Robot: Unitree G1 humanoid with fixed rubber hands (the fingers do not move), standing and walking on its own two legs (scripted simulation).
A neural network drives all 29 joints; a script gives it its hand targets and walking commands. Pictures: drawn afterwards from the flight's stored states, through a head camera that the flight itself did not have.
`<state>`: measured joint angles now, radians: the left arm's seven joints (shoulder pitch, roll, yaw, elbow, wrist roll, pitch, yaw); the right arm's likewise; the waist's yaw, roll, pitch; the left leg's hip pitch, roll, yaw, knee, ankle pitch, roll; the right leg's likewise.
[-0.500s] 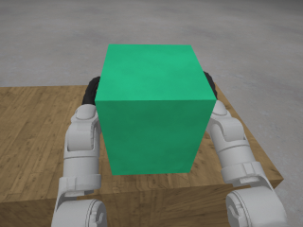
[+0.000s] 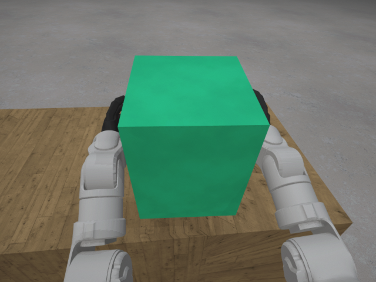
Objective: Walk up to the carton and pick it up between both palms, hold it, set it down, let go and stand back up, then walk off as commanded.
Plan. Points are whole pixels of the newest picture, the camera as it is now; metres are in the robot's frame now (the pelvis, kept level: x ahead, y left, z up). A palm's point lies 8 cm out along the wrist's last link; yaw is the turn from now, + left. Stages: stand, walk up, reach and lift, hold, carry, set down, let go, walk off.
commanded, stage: hold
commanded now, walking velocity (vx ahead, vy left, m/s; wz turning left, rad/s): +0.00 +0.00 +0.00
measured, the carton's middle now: (187, 138) +0.36 +0.00 +0.18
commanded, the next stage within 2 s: set down in 0.32 s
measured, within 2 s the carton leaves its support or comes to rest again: neither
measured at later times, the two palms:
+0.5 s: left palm (112, 134) +0.36 +0.15 +0.20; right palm (258, 123) +0.37 -0.15 +0.21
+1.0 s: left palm (106, 155) +0.37 +0.17 +0.14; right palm (237, 143) +0.39 -0.12 +0.14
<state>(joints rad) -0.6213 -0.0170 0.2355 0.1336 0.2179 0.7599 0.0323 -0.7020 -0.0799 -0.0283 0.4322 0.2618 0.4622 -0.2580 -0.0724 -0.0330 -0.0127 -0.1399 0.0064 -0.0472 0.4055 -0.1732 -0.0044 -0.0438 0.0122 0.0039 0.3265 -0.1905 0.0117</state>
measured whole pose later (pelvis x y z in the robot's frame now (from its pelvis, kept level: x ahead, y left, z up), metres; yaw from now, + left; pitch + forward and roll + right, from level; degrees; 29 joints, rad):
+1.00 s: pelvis +0.00 -0.01 +0.00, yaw +1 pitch -6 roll -1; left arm -0.58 -0.04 0.25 0.32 0.27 0.43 0.04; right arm -0.65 0.00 -0.12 0.70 0.05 0.01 -0.16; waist 0.03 -0.05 0.08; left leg -0.11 0.02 -0.06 0.36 -0.15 -0.03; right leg -0.01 0.02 -0.03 0.29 -0.18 -0.01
